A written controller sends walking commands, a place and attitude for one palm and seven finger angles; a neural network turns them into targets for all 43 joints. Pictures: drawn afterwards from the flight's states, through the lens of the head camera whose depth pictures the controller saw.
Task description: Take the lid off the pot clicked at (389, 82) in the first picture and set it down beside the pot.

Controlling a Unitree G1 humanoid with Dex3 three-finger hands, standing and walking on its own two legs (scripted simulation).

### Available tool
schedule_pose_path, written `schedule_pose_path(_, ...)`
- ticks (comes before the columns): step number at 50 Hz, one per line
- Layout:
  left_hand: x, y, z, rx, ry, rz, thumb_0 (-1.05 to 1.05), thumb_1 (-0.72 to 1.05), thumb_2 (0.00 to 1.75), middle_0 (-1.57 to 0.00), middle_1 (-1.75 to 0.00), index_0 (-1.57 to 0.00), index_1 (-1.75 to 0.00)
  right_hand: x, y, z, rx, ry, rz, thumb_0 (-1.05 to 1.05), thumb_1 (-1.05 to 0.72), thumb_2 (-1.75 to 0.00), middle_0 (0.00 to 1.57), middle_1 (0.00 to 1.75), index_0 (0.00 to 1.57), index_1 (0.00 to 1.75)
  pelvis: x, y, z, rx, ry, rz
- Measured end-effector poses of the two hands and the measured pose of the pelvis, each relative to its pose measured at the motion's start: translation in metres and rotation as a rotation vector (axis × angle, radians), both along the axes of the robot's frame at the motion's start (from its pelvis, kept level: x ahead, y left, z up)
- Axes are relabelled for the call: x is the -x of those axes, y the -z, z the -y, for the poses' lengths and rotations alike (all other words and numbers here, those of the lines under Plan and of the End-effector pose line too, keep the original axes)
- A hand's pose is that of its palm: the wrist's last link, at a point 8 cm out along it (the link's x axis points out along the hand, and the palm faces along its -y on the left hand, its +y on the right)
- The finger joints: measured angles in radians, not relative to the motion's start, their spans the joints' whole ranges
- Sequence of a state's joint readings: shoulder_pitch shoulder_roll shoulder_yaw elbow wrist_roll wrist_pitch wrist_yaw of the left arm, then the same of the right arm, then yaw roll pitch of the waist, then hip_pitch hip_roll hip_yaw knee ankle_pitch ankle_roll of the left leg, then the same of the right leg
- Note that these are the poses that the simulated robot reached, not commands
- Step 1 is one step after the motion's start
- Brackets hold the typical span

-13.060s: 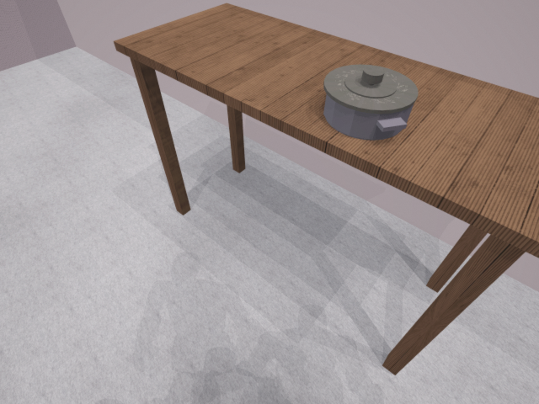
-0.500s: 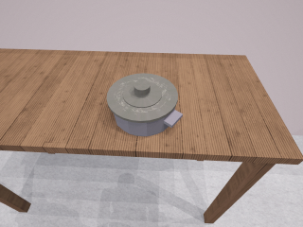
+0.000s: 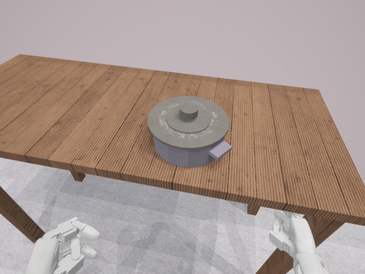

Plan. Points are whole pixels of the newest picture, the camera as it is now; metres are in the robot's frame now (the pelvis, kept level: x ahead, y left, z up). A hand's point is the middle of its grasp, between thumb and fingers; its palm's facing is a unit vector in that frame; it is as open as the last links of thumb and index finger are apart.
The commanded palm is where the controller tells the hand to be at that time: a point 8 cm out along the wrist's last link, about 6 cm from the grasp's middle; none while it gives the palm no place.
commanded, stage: lift the closed hand beside the body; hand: left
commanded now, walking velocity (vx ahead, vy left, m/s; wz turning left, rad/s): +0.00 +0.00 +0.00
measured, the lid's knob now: (188, 111) +0.44 +0.05 +0.16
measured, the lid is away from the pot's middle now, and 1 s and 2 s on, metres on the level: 0.00 0.00 0.00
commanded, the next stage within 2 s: raise the hand higher, near the body in 0.12 s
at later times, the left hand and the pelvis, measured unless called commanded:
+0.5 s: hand (60, 222) +0.15 +0.22 +0.14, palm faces +0.32 -0.82 -0.47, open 3.1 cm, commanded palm +0.10 +0.26 +0.16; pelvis -0.01 -0.01 +0.00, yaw -1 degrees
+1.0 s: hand (46, 183) +0.18 +0.23 +0.21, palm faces +0.39 -0.82 -0.43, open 3.1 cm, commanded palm +0.12 +0.27 +0.22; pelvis +0.00 +0.00 +0.00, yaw -1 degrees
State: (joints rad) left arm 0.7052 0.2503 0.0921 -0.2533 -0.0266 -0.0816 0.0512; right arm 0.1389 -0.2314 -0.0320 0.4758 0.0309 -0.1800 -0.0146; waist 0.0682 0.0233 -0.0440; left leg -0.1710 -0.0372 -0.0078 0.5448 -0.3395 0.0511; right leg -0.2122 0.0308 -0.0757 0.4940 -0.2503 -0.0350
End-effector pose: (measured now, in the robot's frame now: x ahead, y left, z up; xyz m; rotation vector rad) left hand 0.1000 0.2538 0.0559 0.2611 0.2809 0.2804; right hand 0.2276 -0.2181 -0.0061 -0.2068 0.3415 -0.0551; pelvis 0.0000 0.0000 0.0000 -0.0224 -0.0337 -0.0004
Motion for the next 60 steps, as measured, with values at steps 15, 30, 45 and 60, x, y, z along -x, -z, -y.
schedule_pose_path(15,-0.008,-0.080,-0.007,-0.242,-0.004,0.176,0.01,0.89,0.90,-1.28,-1.47,-1.28,-1.47,0.068,0.077,-0.011,-0.109,0.014,-0.304,0.02,-0.90,-0.90,0.20,0.30,0.20,0.30,0.002,-0.002,0.012,-0.006,0.007,0.020)
schedule_pose_path(30,-0.021,-0.114,-0.008,-0.297,0.030,0.356,0.01,0.89,0.90,-1.30,-1.50,-1.31,-1.50,0.043,0.047,0.022,-0.028,0.064,-0.171,0.02,-0.90,-0.90,0.20,0.30,0.19,0.30,0.005,-0.004,0.013,-0.007,0.018,0.027)
schedule_pose_path(45,-0.035,-0.151,-0.015,-0.333,0.058,0.531,0.01,0.88,0.90,-1.31,-1.50,-1.31,-1.50,0.033,0.047,-0.015,-0.055,-0.022,-0.179,0.01,-0.90,-0.90,0.20,0.30,0.20,0.30,0.001,-0.004,0.002,-0.003,0.018,0.038)
schedule_pose_path(60,-0.050,-0.190,-0.013,-0.783,0.101,0.532,0.01,0.87,0.91,-1.31,-1.48,-1.31,-1.48,0.040,0.062,-0.026,-0.026,-0.074,-0.293,0.02,-0.90,-0.90,0.20,0.30,0.20,0.30,0.004,0.000,-0.011,-0.010,0.027,-0.007)
